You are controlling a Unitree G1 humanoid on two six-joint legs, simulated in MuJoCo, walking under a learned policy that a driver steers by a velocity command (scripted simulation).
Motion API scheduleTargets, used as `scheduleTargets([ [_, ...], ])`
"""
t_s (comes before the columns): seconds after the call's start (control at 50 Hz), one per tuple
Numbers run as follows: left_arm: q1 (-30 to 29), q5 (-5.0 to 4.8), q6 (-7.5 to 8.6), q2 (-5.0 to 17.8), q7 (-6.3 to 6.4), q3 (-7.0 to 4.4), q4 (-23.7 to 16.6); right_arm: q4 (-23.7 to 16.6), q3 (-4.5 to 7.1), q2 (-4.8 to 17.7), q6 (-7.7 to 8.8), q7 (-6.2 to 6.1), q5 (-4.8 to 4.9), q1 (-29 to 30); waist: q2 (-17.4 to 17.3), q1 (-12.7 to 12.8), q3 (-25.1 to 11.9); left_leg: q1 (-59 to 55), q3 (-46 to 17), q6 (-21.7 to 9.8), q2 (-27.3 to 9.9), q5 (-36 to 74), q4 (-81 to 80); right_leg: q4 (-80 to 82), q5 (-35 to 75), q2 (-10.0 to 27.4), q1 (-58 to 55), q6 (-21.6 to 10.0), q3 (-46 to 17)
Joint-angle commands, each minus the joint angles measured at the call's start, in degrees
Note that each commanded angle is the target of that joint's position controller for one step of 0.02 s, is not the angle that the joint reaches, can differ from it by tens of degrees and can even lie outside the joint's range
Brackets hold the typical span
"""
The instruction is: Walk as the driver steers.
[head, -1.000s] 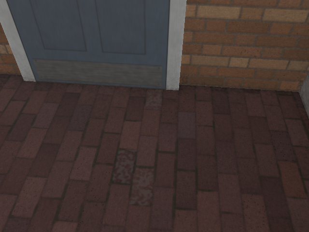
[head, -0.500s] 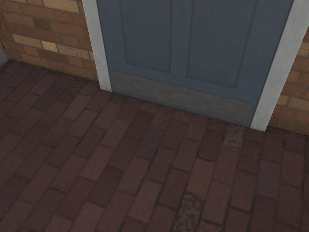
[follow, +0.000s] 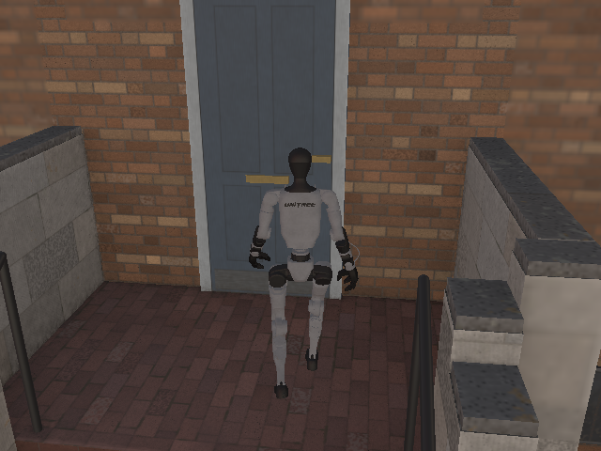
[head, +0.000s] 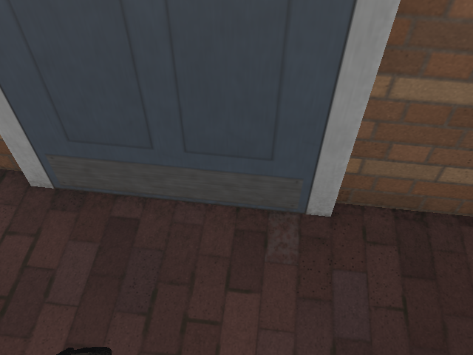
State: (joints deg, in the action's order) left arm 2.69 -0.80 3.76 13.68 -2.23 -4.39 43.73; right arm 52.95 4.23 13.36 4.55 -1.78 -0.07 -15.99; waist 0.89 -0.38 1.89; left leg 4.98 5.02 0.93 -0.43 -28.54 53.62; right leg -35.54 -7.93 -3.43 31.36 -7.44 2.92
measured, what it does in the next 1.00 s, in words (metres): walks ahead: left foot, then right foot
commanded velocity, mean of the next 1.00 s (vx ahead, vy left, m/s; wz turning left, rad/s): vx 0.13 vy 0.00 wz -0.13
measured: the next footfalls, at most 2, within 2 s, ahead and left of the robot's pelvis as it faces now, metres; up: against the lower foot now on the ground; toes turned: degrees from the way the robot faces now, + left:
left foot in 0.42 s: +0.37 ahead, +0.12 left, +0.00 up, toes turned -8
right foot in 0.68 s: +0.25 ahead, -0.13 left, +0.00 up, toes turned -5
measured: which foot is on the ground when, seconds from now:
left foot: up 0.00-0.40, down 0.42-1.00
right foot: down 0.00-0.42, up 0.44-0.66, down 0.68-1.00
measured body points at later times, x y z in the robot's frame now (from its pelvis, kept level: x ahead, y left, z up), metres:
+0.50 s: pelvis +0.21 +0.03 +0.02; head +0.25 +0.03 +0.47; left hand +0.40 +0.26 -0.09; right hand +0.38 -0.24 -0.06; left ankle +0.33 +0.12 -0.71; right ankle +0.13 -0.07 -0.69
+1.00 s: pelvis +0.25 +0.00 +0.02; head +0.26 -0.01 +0.47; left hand +0.38 +0.23 -0.11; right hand +0.35 -0.27 -0.10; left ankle +0.33 +0.12 -0.71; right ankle +0.21 -0.13 -0.71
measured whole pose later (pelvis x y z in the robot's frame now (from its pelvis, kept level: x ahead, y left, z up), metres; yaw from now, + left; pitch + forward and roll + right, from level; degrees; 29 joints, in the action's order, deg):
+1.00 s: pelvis +0.25 +0.00 +0.02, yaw -7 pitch -2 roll +0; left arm 10.2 0.6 3.5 12.9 0.8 -0.6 53.4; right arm 50.0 0.9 13.4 0.6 -2.0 -1.2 -6.7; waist -0.5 -0.6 2.2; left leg 17.8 -2.0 1.3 -0.6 -10.1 29.4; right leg -31.0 -18.6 0.1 10.8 0.8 -2.0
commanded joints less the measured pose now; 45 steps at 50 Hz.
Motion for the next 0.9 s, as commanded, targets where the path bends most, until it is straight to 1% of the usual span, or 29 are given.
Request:
scheduleTargets([
  [0.02,18.5,0.38,0.16,10.2,1.55,-3.24,0.3,-9.3,0.21,6.0,5.03,2.17,2.56,3.9,7.0,7.7,-18.8,43.0,-12.6,-1.5,1.0,2.6,32.6,16.6,-3.0,19.0,-52.2,-15.1,-41.1],
  [0.04,12.1,0.09,0.48,8.0,1.70,-2.36,-1.4,-10.1,0.16,6.6,5.29,1.46,2.08,6.3,-0.3,5.0,-12.3,41.2,-11.7,-1.7,-1.9,7.3,27.8,17.4,6.8,17.7,-41.2,-12.7,-33.8],
  [0.06,7.5,0.11,0.60,6.2,1.49,-1.53,-2.5,-10.0,0.83,7.5,4.63,0.53,0.88,6.9,-4.5,2.3,-8.6,36.5,-10.0,-0.8,-3.5,8.6,24.9,17.9,19.7,16.5,-30.9,-11.7,-27.6],
  [0.08,6.1,0.53,0.82,5.4,1.57,-1.05,-3.1,-10.5,1.39,8.0,3.53,0.07,0.19,5.6,-4.5,0.2,-7.6,31.9,-9.8,-0.2,-4.9,8.4,22.9,18.2,27.2,15.3,-24.0,-11.2,-23.5],
  [0.1,6.0,0.64,0.97,5.1,1.54,-0.78,-3.1,-11.1,1.55,7.6,2.56,-0.23,0.02,4.6,-3.5,-0.8,-7.0,30.3,-9.5,0.3,-5.3,8.2,20.3,18.5,31.1,14.4,-20.5,-10.9,-21.3],
  [0.12,6.3,0.56,0.92,6.0,1.76,-0.93,-2.7,-11.7,1.26,6.2,2.10,-0.65,-0.20,4.4,-2.1,-1.4,-6.1,29.9,-8.7,0.8,-5.4,8.5,16.9,19.0,35.4,13.8,-18.3,-10.4,-19.2],
  [0.18,7.4,1.08,0.43,8.1,2.57,-1.39,-2.4,-13.1,0.18,3.3,1.13,-1.15,-0.72,6.6,0.9,-1.4,-7.0,27.5,-6.4,1.8,-4.0,15.9,2.5,18.4,41.9,10.0,-14.3,-8.2,-11.8],
  [0.2,7.1,0.38,-0.02,8.2,3.08,-1.58,-3.0,-14.1,-0.56,2.2,1.05,-0.70,-1.03,9.2,1.7,-0.6,-8.0,27.1,-5.8,1.8,-3.3,19.9,-2.5,18.3,39.7,9.1,-15.7,-6.6,-10.8],
  [0.22,6.8,0.57,-0.65,8.5,3.67,-1.64,-3.4,-14.4,-0.92,2.0,1.09,-0.24,-1.42,11.3,2.4,0.1,-8.8,25.5,-5.6,2.0,-2.9,24.1,-7.0,18.1,38.1,8.7,-16.3,-5.4,-9.9],
  [0.26,7.2,1.34,-0.62,8.0,4.23,-1.55,-4.0,-14.7,-0.27,4.5,0.81,-0.14,-0.79,14.1,3.7,1.8,-9.5,23.4,-5.7,2.1,-2.0,29.9,-13.6,17.4,35.7,8.8,-19.0,-2.5,-10.1],
  [0.3,8.3,1.25,-0.98,7.5,4.31,-1.45,-4.0,-15.2,-0.20,5.0,0.68,0.03,-0.21,15.8,4.2,2.7,-9.5,23.0,-6.8,1.8,-2.0,31.1,-17.2,16.2,31.7,10.5,-22.4,-1.8,-12.0],
  [0.34,8.0,1.34,-1.50,7.0,4.29,-1.39,-4.6,-15.7,-0.04,5.5,0.87,0.35,-0.19,16.8,4.6,2.7,-8.3,23.7,-7.5,0.7,-2.0,28.7,-20.1,13.7,30.4,12.0,-25.8,-1.8,-14.2],
  [0.36,7.4,1.24,-1.77,7.4,4.64,-1.31,-4.5,-16.3,-0.27,5.6,1.27,0.36,-0.75,17.6,4.3,1.8,-7.7,22.7,-7.6,0.0,-1.7,26.7,-23.2,11.5,30.0,13.1,-26.3,-2.1,-15.7],
  [0.38,6.8,0.52,-1.53,6.0,4.63,-0.77,-4.6,-15.4,-0.33,5.2,2.15,0.70,-1.18,15.3,3.5,0.8,-8.5,18.6,-7.1,-1.3,-1.0,29.3,-27.4,8.6,30.9,11.9,-26.4,-1.2,-15.0],
  [0.4,7.0,0.68,-1.27,5.2,4.46,-0.41,-4.8,-14.6,-0.03,6.2,2.86,0.72,-1.73,13.0,2.8,-0.2,-9.9,13.1,-7.0,-2.6,-1.0,35.3,-31.4,5.3,29.6,9.3,-26.4,0.5,-14.5],
  [0.42,5.9,1.66,-0.51,4.3,4.34,-0.01,-6.0,-14.0,0.29,8.4,3.28,0.25,-2.61,10.2,0.9,-0.8,-12.6,4.2,-10.9,-4.6,-4.8,51.5,-29.2,0.2,25.0,6.3,-22.5,2.6,-13.7],
  [0.44,11.1,2.51,0.41,1.8,4.13,0.91,-6.0,-14.4,0.14,10.1,3.16,-0.33,-3.54,9.4,-6.3,2.4,-16.8,-10.1,-19.2,-12.1,-13.6,74.8,-24.0,-5.7,6.1,3.0,-11.3,5.7,-12.6],
  [0.46,14.1,2.04,1.03,3.0,4.19,0.99,-4.3,-13.4,-0.85,4.7,1.76,-0.45,-4.03,6.9,-13.3,1.1,-21.4,-15.6,-26.2,-19.0,-18.9,76.8,-26.0,-10.1,-13.6,2.9,-5.8,9.3,-11.4],
  [0.48,10.8,1.54,0.53,6.2,3.86,0.60,-4.5,-13.0,-1.39,2.6,0.40,-0.48,-2.78,6.4,-13.8,-0.6,-20.5,-14.7,-29.3,-19.6,-20.0,67.4,-29.0,-12.9,-26.3,3.9,-4.0,11.0,-10.9],
  [0.5,7.7,1.45,-0.56,7.3,3.77,0.31,-4.7,-12.8,-1.65,2.6,-0.50,-0.38,-2.27,7.4,-10.3,-1.2,-18.5,-12.0,-29.3,-17.7,-18.8,57.8,-30.6,-15.4,-28.9,4.7,-3.5,12.0,-10.8],
  [0.54,7.0,1.88,-2.61,6.3,3.79,0.32,-3.8,-12.7,-1.38,5.2,-1.33,-0.22,-1.65,12.1,-6.4,1.0,-13.2,-1.2,-25.5,-13.6,-16.1,42.0,-33.8,-14.5,-26.8,6.5,-6.8,12.9,-9.9],
  [0.6,7.8,2.30,-2.92,2.9,4.16,1.55,-1.2,-12.7,-1.42,6.1,-2.72,-0.26,-1.76,17.0,-6.6,2.1,-8.4,11.8,-17.3,-9.0,-9.7,22.8,-36.6,-1.2,-14.1,5.3,-17.9,11.4,-6.0],
  [0.64,8.1,2.60,-2.72,3.1,4.24,1.62,0.3,-11.5,-1.91,5.1,-3.02,0.00,-1.45,15.0,-6.8,1.8,-7.7,14.7,-15.0,-6.7,-7.0,8.8,-37.1,4.3,-7.0,4.4,-21.9,10.3,-4.7],
  [0.68,6.8,3.03,-2.60,5.2,4.63,1.66,-0.4,-9.9,-2.46,3.7,-2.54,0.44,-1.59,13.6,-6.6,1.7,-5.3,18.0,-14.1,-2.8,-5.2,-0.6,-36.9,7.8,-5.5,7.4,-23.0,8.6,-7.7],
  [0.7,6.3,2.32,-2.47,7.6,4.86,1.13,0.2,-10.1,-2.10,4.5,-2.59,0.30,-1.48,13.4,-4.4,0.5,-3.2,16.6,-11.8,-1.4,-3.4,0.9,-36.6,7.9,-11.7,7.1,-17.8,7.2,-7.7],
  [0.72,5.3,1.87,-1.93,7.0,4.73,1.24,0.7,-10.2,-2.22,4.4,-2.61,0.07,-1.85,14.6,-2.1,0.5,-2.3,12.9,-10.7,-0.8,-2.7,4.7,-34.2,9.2,-14.3,6.7,-13.9,6.7,-7.8],
  [0.74,4.1,1.96,-1.27,5.9,4.53,1.65,1.2,-10.1,-2.34,3.9,-2.60,-0.09,-1.80,14.6,0.0,0.0,-2.5,10.5,-10.2,-0.8,-2.5,8.6,-31.8,10.5,-13.9,6.9,-12.5,6.8,-8.0],
  [0.78,3.2,2.12,-0.13,5.7,3.91,1.84,2.2,-9.2,-2.29,4.1,-2.72,-0.39,-1.41,13.1,2.0,-1.0,-3.1,8.0,-9.6,-1.4,-2.3,14.3,-29.2,11.5,-11.7,6.9,-12.2,7.3,-8.3],
  [0.9,5.6,1.49,0.62,6.0,3.24,2.18,5.4,-7.3,-2.27,4.9,-3.14,-0.28,-1.16,11.9,0.2,-0.7,-3.3,6.6,-9.5,-1.7,-2.3,20.7,-27.8,11.6,-6.5,6.4,-14.3,6.9,-8.1],
])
